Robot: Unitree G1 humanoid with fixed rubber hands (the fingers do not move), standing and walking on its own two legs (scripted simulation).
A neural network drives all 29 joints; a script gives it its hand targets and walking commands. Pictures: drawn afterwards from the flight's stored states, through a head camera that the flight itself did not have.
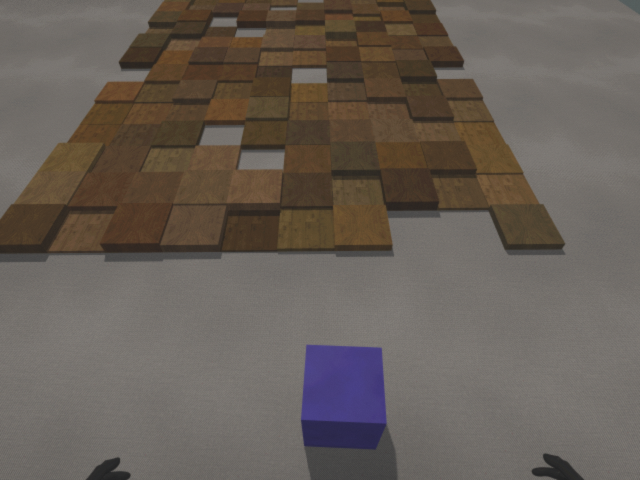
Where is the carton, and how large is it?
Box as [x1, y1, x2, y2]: [301, 345, 386, 449]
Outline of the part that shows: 306,345 301,413 304,445 375,449 386,423 381,348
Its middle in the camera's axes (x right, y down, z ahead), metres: +0.06 +0.44 +1.11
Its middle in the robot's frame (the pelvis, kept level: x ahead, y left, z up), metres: +0.44 -0.05 -0.66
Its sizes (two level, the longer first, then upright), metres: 0.210 0.200 0.250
